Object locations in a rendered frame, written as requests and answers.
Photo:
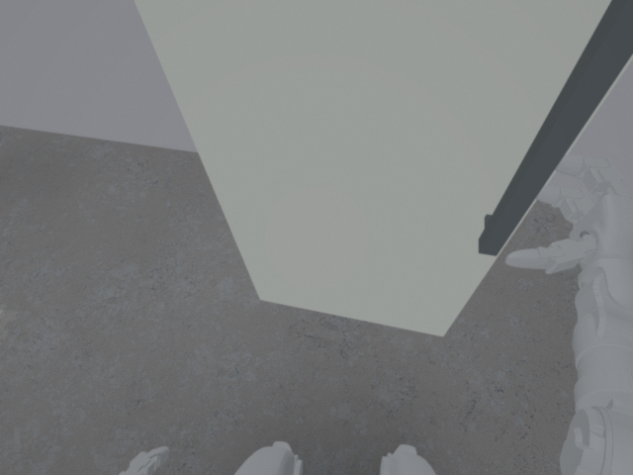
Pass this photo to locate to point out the robot thigh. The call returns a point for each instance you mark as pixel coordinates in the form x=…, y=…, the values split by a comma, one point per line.
x=271, y=460
x=404, y=463

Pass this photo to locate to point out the left robot thigh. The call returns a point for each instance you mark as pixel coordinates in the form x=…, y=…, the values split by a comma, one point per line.
x=271, y=460

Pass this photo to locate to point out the right robot hand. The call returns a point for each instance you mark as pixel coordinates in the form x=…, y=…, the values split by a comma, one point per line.
x=609, y=222

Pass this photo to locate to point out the handle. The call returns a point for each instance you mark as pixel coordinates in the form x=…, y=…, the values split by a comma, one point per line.
x=607, y=52

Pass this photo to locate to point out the right robot thigh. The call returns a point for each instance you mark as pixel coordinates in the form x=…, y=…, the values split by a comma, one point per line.
x=404, y=463

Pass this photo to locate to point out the left robot hand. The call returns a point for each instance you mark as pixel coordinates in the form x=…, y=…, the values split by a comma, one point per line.
x=147, y=463

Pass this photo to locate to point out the right robot forearm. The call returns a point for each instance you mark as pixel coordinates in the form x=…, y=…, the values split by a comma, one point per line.
x=603, y=336

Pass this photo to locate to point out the right robot upper arm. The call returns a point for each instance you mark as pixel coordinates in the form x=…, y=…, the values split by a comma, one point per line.
x=599, y=442

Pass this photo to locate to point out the fridge door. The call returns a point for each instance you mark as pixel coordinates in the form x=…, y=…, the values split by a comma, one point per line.
x=356, y=146

